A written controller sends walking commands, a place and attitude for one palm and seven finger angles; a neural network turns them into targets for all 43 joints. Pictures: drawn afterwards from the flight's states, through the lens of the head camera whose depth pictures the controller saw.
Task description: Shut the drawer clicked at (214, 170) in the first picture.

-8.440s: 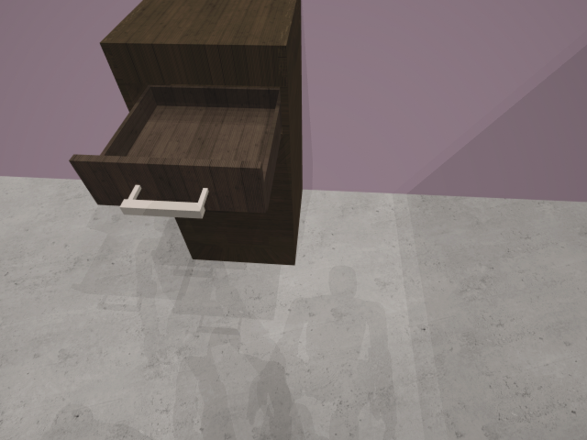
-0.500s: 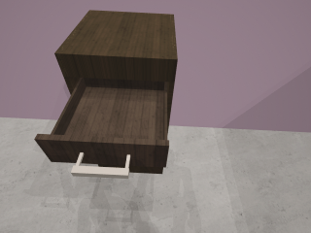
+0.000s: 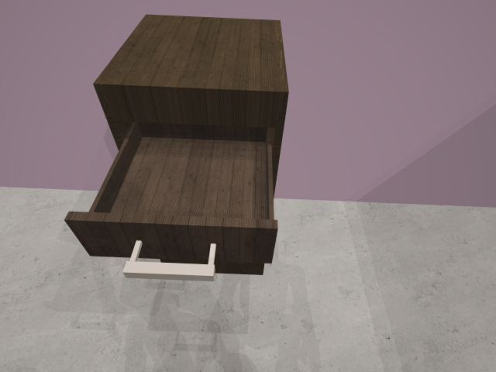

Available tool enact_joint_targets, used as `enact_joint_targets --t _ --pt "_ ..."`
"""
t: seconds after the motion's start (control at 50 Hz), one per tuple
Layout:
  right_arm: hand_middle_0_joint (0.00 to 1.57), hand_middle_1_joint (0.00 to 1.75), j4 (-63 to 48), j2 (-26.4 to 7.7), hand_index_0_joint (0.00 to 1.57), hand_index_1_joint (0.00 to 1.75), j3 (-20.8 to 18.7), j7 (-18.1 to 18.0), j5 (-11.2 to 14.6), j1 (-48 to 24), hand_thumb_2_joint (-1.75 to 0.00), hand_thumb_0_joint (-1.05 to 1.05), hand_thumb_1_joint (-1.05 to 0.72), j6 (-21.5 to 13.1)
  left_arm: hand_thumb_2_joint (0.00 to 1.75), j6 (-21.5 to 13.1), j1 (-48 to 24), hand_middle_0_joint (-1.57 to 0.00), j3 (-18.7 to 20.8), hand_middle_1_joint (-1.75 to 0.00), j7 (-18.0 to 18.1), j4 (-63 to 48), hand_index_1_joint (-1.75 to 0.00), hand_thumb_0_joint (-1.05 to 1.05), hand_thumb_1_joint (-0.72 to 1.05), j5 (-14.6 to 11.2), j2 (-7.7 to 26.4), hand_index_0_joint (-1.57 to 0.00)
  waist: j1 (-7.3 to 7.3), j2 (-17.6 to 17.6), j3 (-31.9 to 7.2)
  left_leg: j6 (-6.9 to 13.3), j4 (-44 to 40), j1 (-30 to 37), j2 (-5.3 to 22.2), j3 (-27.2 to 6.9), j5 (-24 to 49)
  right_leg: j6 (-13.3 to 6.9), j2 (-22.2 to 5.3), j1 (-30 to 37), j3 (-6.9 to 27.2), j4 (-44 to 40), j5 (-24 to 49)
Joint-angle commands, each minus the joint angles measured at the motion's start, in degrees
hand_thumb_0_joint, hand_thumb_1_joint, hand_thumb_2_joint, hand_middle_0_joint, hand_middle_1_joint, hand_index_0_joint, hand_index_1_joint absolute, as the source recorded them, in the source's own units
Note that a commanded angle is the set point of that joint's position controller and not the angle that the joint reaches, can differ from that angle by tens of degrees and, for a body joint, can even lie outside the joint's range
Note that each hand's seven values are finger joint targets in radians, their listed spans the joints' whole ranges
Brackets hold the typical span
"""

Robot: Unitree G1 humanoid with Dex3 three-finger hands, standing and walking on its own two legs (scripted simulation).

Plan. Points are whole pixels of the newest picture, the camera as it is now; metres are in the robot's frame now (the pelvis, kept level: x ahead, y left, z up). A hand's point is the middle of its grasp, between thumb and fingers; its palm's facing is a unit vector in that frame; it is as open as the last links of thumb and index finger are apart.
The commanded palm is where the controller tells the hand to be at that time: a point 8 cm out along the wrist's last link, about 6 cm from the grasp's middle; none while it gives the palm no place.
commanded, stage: look again from close up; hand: left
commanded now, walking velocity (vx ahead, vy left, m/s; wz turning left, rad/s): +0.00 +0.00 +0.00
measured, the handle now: (172, 259) +0.32 +0.17 -0.04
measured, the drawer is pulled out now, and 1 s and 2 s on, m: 0.30 0.29 0.29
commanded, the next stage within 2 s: raise the hand and make a fist in 0.50 s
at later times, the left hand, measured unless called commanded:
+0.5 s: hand out of the picture -0.02 +0.14 -0.18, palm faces +0.04 -0.99 -0.15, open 7.4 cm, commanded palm none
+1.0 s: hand out of the picture +0.14 +0.12 -0.04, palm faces +0.06 -1.00 +0.02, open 6.1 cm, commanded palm +0.10 +0.19 -0.04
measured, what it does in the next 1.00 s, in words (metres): lowers itself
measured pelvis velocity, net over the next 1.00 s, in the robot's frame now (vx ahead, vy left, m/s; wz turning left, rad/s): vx -0.03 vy -0.05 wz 0.05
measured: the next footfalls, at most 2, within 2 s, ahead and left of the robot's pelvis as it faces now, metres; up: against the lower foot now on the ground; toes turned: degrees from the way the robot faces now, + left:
none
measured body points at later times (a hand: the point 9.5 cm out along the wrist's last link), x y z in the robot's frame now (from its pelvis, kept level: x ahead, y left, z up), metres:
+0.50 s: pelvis +0.00 -0.01 +0.00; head +0.01 +0.00 +0.45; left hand -0.02 +0.19 -0.17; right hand -0.02 -0.21 -0.16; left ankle -0.01 +0.05 -0.74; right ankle -0.01 -0.13 -0.74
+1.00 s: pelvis -0.03 -0.05 -0.05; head -0.02 -0.03 +0.40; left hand +0.13 +0.18 -0.04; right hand +0.19 -0.30 -0.07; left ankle -0.01 +0.05 -0.74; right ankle +0.00 -0.12 -0.74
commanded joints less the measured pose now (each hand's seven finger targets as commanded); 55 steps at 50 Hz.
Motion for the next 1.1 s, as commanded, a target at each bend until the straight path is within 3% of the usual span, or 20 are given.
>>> enact_joint_targets --t 0.0,0.4,0.56,0.58,0.6,0.62,0.64,0.66,0.68,0.74,0.76,0.8,0.82,0.84,0.86,0.88,0.94,1.0,1.04,1.08 --pt "0.2 0.3 -0.87 -5.59 0.2 0.3 -1.04 -0.43 -0.01 4.46 -0.9 0.0 -0.9 -0.55 0.9 -0.58 4.88 -0.2 0.44 -0.3 0.55 -0.65 -0.3 0.0 0.9 0.28 3.92 -0.2 -0.11 0.76 5.74 -2.26 -7.51 -1.4 11.39 -11.48 4.32 -2.24 -3.97 -4.94 3.06 -2.66 5.01" --pt "0.2 0.3 -0.79 -5.04 0.2 0.3 -1.03 -0.74 0.06 4.95 -0.9 0.0 -0.9 -0.76 0.9 -0.65 4.56 -0.2 0.69 -0.3 0.73 -0.68 -0.3 0.0 0.9 0.08 4.05 -0.2 -0.21 0.81 4.03 -2.4 -5.14 0.98 11.3 -10.01 12.25 -2.4 -4.0 -4.06 3.56 -2.47 7.94" --pt "0.2 0.3 -0.67 -4.96 0.2 0.3 -1.04 -0.58 0.12 4.79 -0.9 0.0 -0.9 -0.64 0.9 -0.7 4.17 -0.2 0.7 -0.3 0.62 -0.82 -0.3 0.0 0.9 0.13 4.26 -0.2 -0.19 0.01 5.31 -2.34 -5.48 -0.26 11.06 -9.91 8.02 -2.5 -4.01 -4.42 3.92 -3.42 6.88" --pt "0.2 0.3 -6.05 -7.96 0.2 0.3 -0.63 0.15 0.24 0.75 -0.9 0.0 -0.9 -1.37 0.9 -2.3 4.61 -0.2 0.14 -0.3 2.27 -0.47 -0.3 0.0 0.9 1.11 7.1 -0.2 0.21 -5.22 5.84 -3.86 5.51 -6.3 12.37 -9.83 29.1 -1.7 -5.44 -4.31 3.65 -1.5 21.47" --pt "0.2 0.3 -27.0 -19.09 0.2 0.3 -2.84 -1.66 2.06 2.15 -0.9 0.0 -0.9 -9.12 0.9 -12.9 -34.33 -0.22 4.42 -0.32 1.87 -88.56 -0.32 0.0 0.9 -9.69 17.55 -0.22 -6.65 6.6 -24.16 -7.02 1.2 12.58 7.67 -12.41 29.39 -1.53 0.87 -3.92 -0.73 4.14 14.05" --pt "0.2 0.3 -23.53 -13.1 0.2 0.3 -0.27 -2.69 2.14 -4.03 -0.9 0.0 -0.9 -14.76 0.9 -8.77 -15.73 -0.24 2.95 -0.34 4.13 -76.15 -0.34 0.0 0.9 -5.81 13.38 -0.24 -1.89 13.39 -22.22 -8.28 -3.1 12.81 10.41 -11.16 32.73 -2.96 1.33 -7.04 -0.58 10.13 -0.67" --pt "0.2 0.3 -19.79 -13.4 0.2 0.3 -1.88 -2.63 2.01 -3.47 -0.9 0.0 -0.9 -17.07 0.9 -5.75 -11.41 -0.26 1.41 -0.37 7.07 -69.89 -0.37 0.0 0.9 -6.59 10.64 -0.26 -2.31 14.45 -16.83 -10.19 -4.63 7.48 9.88 -11.33 25.96 -2.42 1.22 -11.0 -1.41 12.36 -7.28" --pt "0.2 0.3 -19.18 -10.52 0.2 0.3 -1.52 -1.43 2.72 -1.66 -0.9 0.0 -0.9 -17.29 0.9 -0.53 4.58 -0.28 -5.27 -0.39 6.91 -59.58 -0.39 0.0 0.9 -6.44 -0.55 -0.28 -2.12 9.38 -7.86 -9.93 -5.35 2.55 9.56 -12.94 16.66 -2.35 0.88 -14.91 -2.04 12.53 -7.5" --pt "0.2 0.3 -24.24 -12.45 0.2 0.3 -1.07 -1.12 3.11 -2.18 -0.9 0.0 -0.9 -18.06 0.9 -1.09 -0.76 -0.3 -9.56 -0.41 5.86 -70.32 -0.41 0.0 0.9 -8.6 -3.61 -0.3 -2.49 8.87 -3.49 -8.54 -3.87 -2.47 9.07 -12.99 10.16 -2.15 0.17 -14.16 -2.7 11.46 -5.76" --pt "0.2 0.3 -29.3 -15.27 0.2 0.3 -1.87 -1.16 2.11 -4.77 -0.9 0.0 -0.9 -20.94 0.9 -6.62 1.69 -0.36 -6.09 -0.47 3.81 -72.96 -0.47 0.0 0.9 -8.48 0.82 -0.36 -3.78 -0.27 -1.92 -6.12 5.0 -10.38 5.77 -12.13 -0.78 -2.8 0.87 -14.41 -3.53 4.76 -3.91" --pt "0.2 0.3 -30.1 -15.81 0.2 0.3 -2.62 -0.74 1.43 -4.21 -0.9 0.0 -0.9 -20.73 0.9 -9.06 -0.06 -0.38 -3.16 -0.5 3.01 -70.49 -0.5 0.0 0.9 -8.24 3.16 -0.38 -4.68 -8.45 -0.54 -5.97 7.69 -14.03 5.23 -13.06 -4.2 -2.74 1.18 -17.73 -3.26 4.62 -6.85" --pt "0.2 0.3 -33.27 -15.58 0.2 0.3 -3.66 -0.35 1.32 -7.0 -0.9 0.0 -0.9 -20.05 0.9 -15.72 9.81 -0.42 -0.92 -0.54 -1.92 -58.77 -0.54 0.0 0.9 -10.26 0.41 -0.42 -2.17 -24.84 3.16 -5.22 13.48 -23.59 4.71 -11.11 -8.59 -2.48 1.57 -24.95 -3.84 7.16 -15.81" --pt "0.2 0.3 -35.31 -15.17 0.2 0.3 -4.03 0.2 1.23 -8.5 -0.9 0.0 -0.9 -19.81 0.9 -19.76 15.75 -0.44 0.78 -0.56 -5.22 -57.8 -0.56 0.0 0.9 -11.91 0.47 -0.44 0.02 -27.16 1.88 -5.36 15.76 -27.15 3.87 -9.32 -8.74 -2.42 1.61 -25.43 -3.26 8.53 -17.93" --pt "0.2 0.3 -36.57 -15.05 0.2 0.3 -4.57 1.37 1.39 -9.53 -0.9 0.0 -0.9 -19.24 0.9 -23.33 21.72 -0.46 4.56 -0.58 -8.61 -56.79 -0.58 0.0 0.9 -12.86 3.08 -0.46 2.74 -20.59 -0.11 -6.11 17.2 -28.22 2.94 -7.64 -6.94 -3.29 1.31 -23.52 -1.74 10.19 -15.14" --pt "0.2 0.3 -39.25 -15.56 0.2 0.3 -4.93 2.53 1.08 -10.94 -0.9 0.0 -0.9 -18.56 0.9 -26.71 23.18 -0.48 7.0 -0.6 -12.2 -58.88 -0.6 0.0 0.9 -14.09 4.87 -0.48 3.5 -14.93 -3.43 -6.64 19.08 -28.14 2.01 -6.48 -5.36 -3.85 1.01 -21.31 -1.57 12.98 -10.92" --pt "0.2 0.3 -41.71 -16.18 0.2 0.3 -5.41 3.28 0.81 -12.63 -0.9 0.0 -0.9 -17.75 0.9 -29.51 22.4 -0.5 10.13 -0.62 -15.48 -60.01 -0.62 0.0 0.9 -14.61 8.16 -0.5 3.52 -8.27 -5.86 -7.02 21.44 -28.32 1.48 -5.51 -4.3 -4.35 0.45 -20.08 -0.68 15.34 -7.12" --pt "0.2 0.3 -44.83 -14.6 0.2 0.3 -5.24 3.74 1.27 -12.46 -0.9 0.0 -0.9 -16.26 0.9 -32.09 15.79 -0.56 12.46 -0.69 -17.55 -68.19 -0.69 0.0 0.9 -11.35 13.39 -0.56 3.56 8.09 -10.64 -5.83 25.38 -31.21 1.63 -4.4 -4.16 -4.95 0.73 -23.7 0.67 21.39 -5.01" --pt "0.2 0.3 -47.06 -12.77 0.2 0.3 -4.69 2.61 1.14 -11.57 -0.9 0.0 -0.9 -16.42 0.9 -35.42 5.35 -0.62 12.85 -0.75 -16.41 -82.9 -0.75 0.0 0.9 -13.81 14.03 -0.62 1.35 9.9 -16.76 -4.38 29.42 -32.68 2.6 -6.07 -5.8 -4.48 1.04 -26.46 3.94 22.42 -9.83" --pt "0.2 0.3 -46.22 -12.43 0.2 0.3 -4.29 1.69 1.09 -9.37 -0.9 0.0 -0.9 -17.01 0.9 -38.9 -1.84 -0.66 12.7 -0.8 -14.81 -93.53 -0.8 0.0 0.9 -16.09 14.11 -0.66 -1.47 10.51 -20.84 -4.02 32.22 -30.76 3.23 -7.49 -5.35 -3.89 1.55 -28.02 5.0 22.59 -10.51" --pt "0.2 0.3 -44.89 -12.51 0.2 0.3 -3.71 1.02 1.47 -9.17 -0.9 0.0 -0.9 -17.83 0.9 -40.31 0.13 -0.7 8.12 -0.84 -14.99 -92.25 -0.84 0.0 0.9 -16.83 10.08 -0.7 -3.14 9.37 -18.11 -3.7 33.5 -30.93 3.7 -8.57 -6.44 -3.8 1.88 -30.99 5.28 21.73 -12.21"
